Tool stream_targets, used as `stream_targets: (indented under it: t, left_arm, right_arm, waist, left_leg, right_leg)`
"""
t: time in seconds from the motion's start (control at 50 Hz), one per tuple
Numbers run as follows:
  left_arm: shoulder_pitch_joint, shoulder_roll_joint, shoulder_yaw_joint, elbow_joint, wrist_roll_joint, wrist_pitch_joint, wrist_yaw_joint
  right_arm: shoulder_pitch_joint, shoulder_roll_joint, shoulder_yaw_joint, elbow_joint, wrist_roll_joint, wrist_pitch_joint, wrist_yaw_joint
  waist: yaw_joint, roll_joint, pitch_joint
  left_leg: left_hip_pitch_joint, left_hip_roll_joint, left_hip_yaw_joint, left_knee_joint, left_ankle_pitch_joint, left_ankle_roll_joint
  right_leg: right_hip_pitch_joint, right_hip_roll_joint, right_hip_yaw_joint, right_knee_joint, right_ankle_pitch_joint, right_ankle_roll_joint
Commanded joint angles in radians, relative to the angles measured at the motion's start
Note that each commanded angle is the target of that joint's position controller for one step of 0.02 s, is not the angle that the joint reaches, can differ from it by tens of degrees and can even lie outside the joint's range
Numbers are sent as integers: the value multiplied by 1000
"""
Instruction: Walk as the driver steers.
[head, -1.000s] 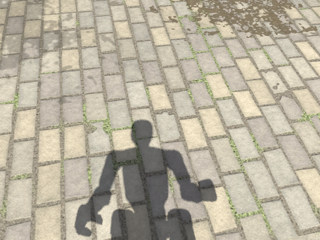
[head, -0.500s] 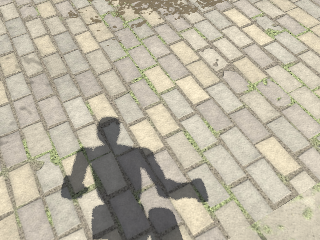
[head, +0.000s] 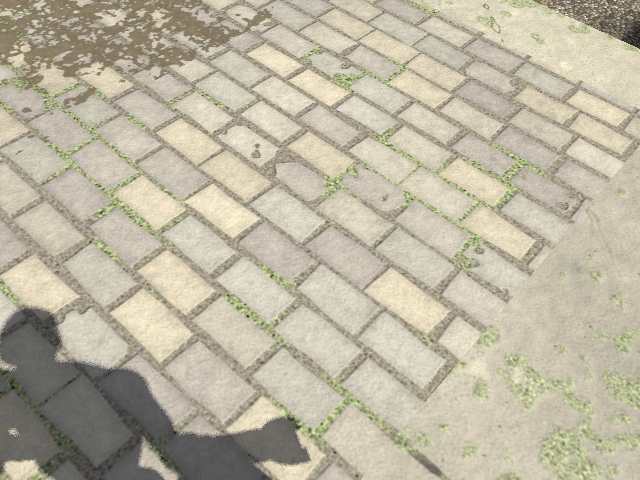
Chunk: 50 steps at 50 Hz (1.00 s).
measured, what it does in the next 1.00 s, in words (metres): steps on the spot, turning right: right foot, then left foot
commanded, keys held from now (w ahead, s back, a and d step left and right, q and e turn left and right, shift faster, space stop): e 0.84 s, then no key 0.16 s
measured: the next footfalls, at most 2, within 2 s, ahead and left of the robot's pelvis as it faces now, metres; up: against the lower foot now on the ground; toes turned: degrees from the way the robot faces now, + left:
right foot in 0.22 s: +0.02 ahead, -0.15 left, +0.00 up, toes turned -9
left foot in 0.68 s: +0.09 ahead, +0.06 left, +0.00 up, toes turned -30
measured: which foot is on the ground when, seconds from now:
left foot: down 0.00-0.22, up 0.24-0.66, down 0.68-1.00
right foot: up 0.00-0.20, down 0.22-0.68, up 0.70-1.00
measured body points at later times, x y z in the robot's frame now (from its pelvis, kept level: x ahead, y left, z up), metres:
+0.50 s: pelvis -0.01 -0.05 +0.00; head +0.02 -0.09 +0.45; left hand +0.23 +0.17 -0.07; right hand +0.06 -0.37 -0.11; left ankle +0.05 +0.10 -0.68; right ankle -0.02 -0.14 -0.74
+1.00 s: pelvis -0.01 -0.03 +0.00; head +0.03 -0.05 +0.45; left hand +0.28 +0.11 -0.10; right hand -0.04 -0.34 -0.10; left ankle +0.06 +0.07 -0.74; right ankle -0.09 -0.15 -0.70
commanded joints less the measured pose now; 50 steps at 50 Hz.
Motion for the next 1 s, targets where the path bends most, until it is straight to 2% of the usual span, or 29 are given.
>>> stream_targets:
  t: [0.02,0.06,0.14,0.18,0.2,0.22,0.24,0.26,0.28,0.3,0.32,0.34,0.38,0.46,0.56,0.62,0.66,0.68,0.7,0.72,0.74,0.76,0.78,0.8,0.84,0.86,0.92,0.96,1.0]
  left_arm:
    - [-94,29,-5,-119,1,-16,-9]
    - [-99,18,-13,-130,6,-17,-19]
    - [-64,43,-2,-131,0,-8,-33]
    - [3,39,5,-108,1,-5,-38]
    - [45,65,18,-93,4,-6,-30]
    - [84,168,46,-101,3,-12,-15]
    - [69,243,49,-132,30,-28,-14]
    - [96,195,39,-123,52,-53,-25]
    - [51,167,25,-109,47,-68,-24]
    - [-8,142,19,-108,28,-70,-17]
    - [-47,117,8,-113,12,-67,-11]
    - [-66,110,1,-116,10,-62,-4]
    - [-65,109,-3,-116,20,-58,4]
    - [-41,125,3,-105,15,-52,13]
    - [-52,144,10,-108,16,-41,4]
    - [-69,142,10,-110,8,-35,-2]
    - [-101,133,7,-115,-6,-29,2]
    - [-90,111,1,-115,-7,-27,6]
    - [-33,53,-14,-111,7,-29,5]
    - [-45,92,0,-137,-3,-38,8]
    - [-7,171,26,-110,14,-43,9]
    - [3,186,38,-84,4,-38,6]
    - [22,157,36,-59,1,-26,8]
    - [19,133,29,-58,2,-17,8]
    - [-13,83,13,-72,-7,-14,0]
    - [-45,64,4,-86,-7,-16,0]
    - [-79,27,-18,-105,9,-23,-6]
    - [-75,22,-26,-104,12,-25,-11]
    - [-50,37,-22,-92,10,-24,-14]
  right_arm:
    - [2,-187,-48,-62,1,0,-11]
    - [-10,-215,-59,-65,7,4,-3]
    - [-22,-238,-69,-61,29,1,15]
    - [-42,-229,-68,-55,51,-1,17]
    - [9,-193,-59,-32,48,-4,21]
    - [24,-135,-42,-45,9,-6,26]
    - [-38,-110,-28,-104,-23,-10,21]
    - [-106,-164,-43,-114,-2,-13,13]
    - [-114,-181,-50,-111,18,-10,10]
    - [-92,-181,-55,-91,15,-6,3]
    - [-83,-189,-59,-82,7,-1,-3]
    - [-65,-185,-60,-76,2,0,-1]
    - [-39,-161,-54,-68,8,-3,5]
    - [-83,-133,-39,-82,12,-6,8]
    - [-95,-141,-39,-93,21,-19,24]
    - [-76,-146,-42,-97,27,-32,35]
    - [-21,-143,-47,-83,26,-41,42]
    - [8,-171,-56,-75,17,-43,39]
    - [18,-235,-68,-87,0,-37,32]
    - [8,-274,-74,-78,-28,-32,34]
    - [-29,-219,-60,-104,-19,-35,31]
    - [-71,-170,-45,-115,-11,-33,23]
    - [-101,-154,-40,-124,-1,-29,17]
    - [-108,-147,-36,-124,12,-26,11]
    - [-79,-152,-34,-118,6,-14,1]
    - [-49,-158,-35,-111,2,-9,-2]
    - [-24,-193,-45,-98,6,1,3]
    - [-36,-215,-51,-95,16,5,14]
    - [-29,-222,-50,-84,31,6,22]
  waist:
    - [-40,220,-86]
    - [-44,233,-98]
    - [-27,251,-104]
    - [21,229,-111]
    - [30,162,-125]
    - [20,-85,-139]
    - [22,-275,-137]
    - [95,-168,-205]
    - [61,-128,-149]
    - [30,-81,-119]
    - [14,-78,-106]
    - [-1,-84,-113]
    - [-9,-79,-139]
    - [17,-90,-125]
    - [31,-111,-109]
    - [26,-121,-120]
    - [-16,-111,-130]
    - [-20,-76,-144]
    - [16,129,-177]
    - [30,364,-105]
    - [31,260,-99]
    - [44,202,-85]
    - [53,169,-69]
    - [41,173,-52]
    - [17,188,-45]
    - [-6,197,-56]
    - [-28,216,-101]
    - [-29,234,-111]
    - [-24,244,-112]
  left_leg:
    - [218,243,-159,-120,325,206]
    - [189,260,-123,-115,348,208]
    - [159,287,-89,-75,373,188]
    - [119,269,-41,11,337,133]
    - [40,233,14,107,247,69]
    - [-198,132,111,375,-67,-31]
    - [-451,-5,53,609,-466,-95]
    - [-449,-3,-84,752,-461,-92]
    - [-458,15,-108,779,-372,-77]
    - [-458,27,-116,747,-279,-72]
    - [-445,28,-120,720,-220,-75]
    - [-401,11,-111,730,-172,-83]
    - [-361,-12,-105,700,-115,-93]
    - [-335,-33,-121,482,-94,-104]
    - [-222,-66,-137,309,-143,-89]
    - [-157,-80,-140,194,-145,-70]
    - [-36,-79,-123,-11,-8,-47]
    - [75,-13,-156,-80,111,-20]
    - [198,196,-335,-106,260,60]
    - [151,352,-564,-142,410,240]
    - [123,387,-538,-139,400,290]
    - [98,322,-429,-125,361,247]
    - [94,255,-337,-115,300,201]
    - [106,235,-293,-113,305,192]
    - [117,197,-202,-122,336,193]
    - [150,198,-194,-119,355,204]
    - [194,223,-174,-98,404,222]
    - [160,234,-159,-92,433,225]
    - [152,242,-165,-72,423,220]
  right_leg:
    - [-87,-50,-40,-122,-11,22]
    - [6,-65,-76,-228,-36,9]
    - [145,-50,-133,-423,1,-38]
    - [277,-22,-164,-635,148,-91]
    - [408,-12,-130,-730,264,-126]
    - [595,-206,150,-763,591,-199]
    - [606,-427,446,-731,858,-407]
    - [558,-429,438,-768,752,-470]
    - [520,-359,341,-774,653,-412]
    - [488,-295,275,-772,566,-348]
    - [460,-266,248,-771,561,-317]
    - [424,-243,227,-771,595,-312]
    - [416,-221,216,-772,584,-315]
    - [430,-205,267,-764,452,-313]
    - [371,-198,379,-745,368,-320]
    - [389,-185,447,-710,435,-310]
    - [367,-143,449,-665,435,-268]
    - [301,-104,420,-618,327,-221]
    - [177,-2,284,-417,14,-157]
    - [-19,122,104,-229,-288,-98]
    - [-35,43,108,-19,-264,-56]
    - [-32,29,93,54,-193,-38]
    - [-36,20,77,92,-137,-18]
    - [-68,14,66,124,-85,-1]
    - [-68,0,8,75,-36,18]
    - [-67,-6,-5,21,-35,23]
    - [22,-33,-29,-169,-78,20]
    - [122,-35,-66,-297,-82,6]
    - [194,-24,-89,-427,-36,-11]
